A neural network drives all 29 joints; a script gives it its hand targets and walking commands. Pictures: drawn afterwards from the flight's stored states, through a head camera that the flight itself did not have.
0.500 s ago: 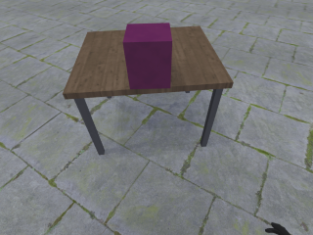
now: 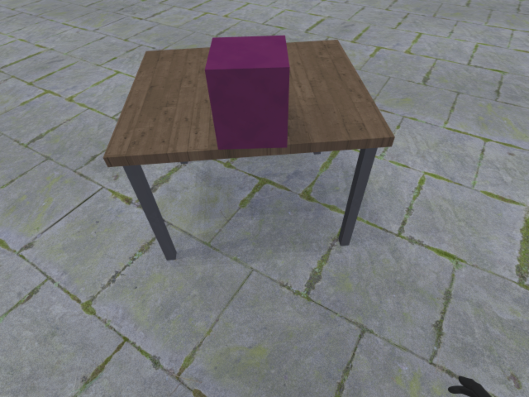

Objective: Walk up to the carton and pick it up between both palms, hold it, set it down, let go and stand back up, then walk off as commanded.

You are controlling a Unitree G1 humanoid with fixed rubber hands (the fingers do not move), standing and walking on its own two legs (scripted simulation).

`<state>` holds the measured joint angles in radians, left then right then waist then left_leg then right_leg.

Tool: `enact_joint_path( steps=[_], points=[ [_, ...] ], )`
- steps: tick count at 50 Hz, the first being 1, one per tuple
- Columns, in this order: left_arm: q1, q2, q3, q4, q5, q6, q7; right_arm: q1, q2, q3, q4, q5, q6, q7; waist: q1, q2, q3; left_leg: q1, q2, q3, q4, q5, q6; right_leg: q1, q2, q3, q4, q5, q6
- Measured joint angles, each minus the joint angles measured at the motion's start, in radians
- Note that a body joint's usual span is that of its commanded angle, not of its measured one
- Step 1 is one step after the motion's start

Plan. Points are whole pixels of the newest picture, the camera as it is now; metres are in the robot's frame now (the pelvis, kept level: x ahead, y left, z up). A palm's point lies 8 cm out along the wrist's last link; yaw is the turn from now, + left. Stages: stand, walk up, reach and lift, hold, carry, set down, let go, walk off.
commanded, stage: stand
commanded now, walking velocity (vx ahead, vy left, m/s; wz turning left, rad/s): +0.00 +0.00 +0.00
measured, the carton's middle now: (250, 93) +0.93 +0.05 -0.02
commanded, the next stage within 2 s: none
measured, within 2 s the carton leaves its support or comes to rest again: neither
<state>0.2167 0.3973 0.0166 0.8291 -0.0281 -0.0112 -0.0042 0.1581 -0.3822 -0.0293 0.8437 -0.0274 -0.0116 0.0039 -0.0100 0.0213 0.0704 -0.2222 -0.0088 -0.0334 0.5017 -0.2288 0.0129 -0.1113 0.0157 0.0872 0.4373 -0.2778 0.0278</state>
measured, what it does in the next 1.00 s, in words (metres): stands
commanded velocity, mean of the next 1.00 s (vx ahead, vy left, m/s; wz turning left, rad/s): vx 0.00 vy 0.00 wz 0.00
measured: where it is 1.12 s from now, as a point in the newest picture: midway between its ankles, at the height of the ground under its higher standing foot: outside the picture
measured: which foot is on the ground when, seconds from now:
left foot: down 0.00-1.00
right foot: down 0.00-1.00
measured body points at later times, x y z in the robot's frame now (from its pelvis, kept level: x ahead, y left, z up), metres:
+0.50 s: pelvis +0.00 +0.00 +0.00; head +0.01 +0.00 +0.45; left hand +0.11 +0.31 -0.10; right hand +0.12 -0.31 -0.10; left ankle +0.03 +0.11 -0.74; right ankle -0.02 -0.15 -0.74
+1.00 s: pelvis +0.00 +0.00 +0.00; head +0.01 +0.00 +0.45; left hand +0.11 +0.31 -0.10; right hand +0.12 -0.31 -0.10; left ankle +0.03 +0.11 -0.74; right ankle -0.02 -0.15 -0.74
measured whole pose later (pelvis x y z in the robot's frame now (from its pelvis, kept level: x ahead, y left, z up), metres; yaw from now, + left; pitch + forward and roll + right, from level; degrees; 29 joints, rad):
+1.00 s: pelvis +0.00 +0.00 +0.00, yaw +0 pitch -3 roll -1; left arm 0.21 0.40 0.02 0.83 -0.03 -0.01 0.00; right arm 0.15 -0.38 -0.03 0.85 -0.03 -0.01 0.00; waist -0.01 0.02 0.07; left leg -0.22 -0.01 -0.03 0.49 -0.23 0.01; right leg -0.11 0.02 0.09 0.44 -0.28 0.03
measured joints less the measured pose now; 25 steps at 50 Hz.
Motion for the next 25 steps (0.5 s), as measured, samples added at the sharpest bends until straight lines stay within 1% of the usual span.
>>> enact_joint_path(
  steps=[25],
  points=[
    [-0.001,0.0,0.0,0.002,0.0,0.004,0.0,-0.003,0.0,0.001,0.003,0.001,-0.001,0.0,0.0,0.0,0.0,0.001,0.0,0.0,-0.004,0.0,-0.002,-0.001,0.0,0.0,-0.001,0.0,0.0]
  ],
)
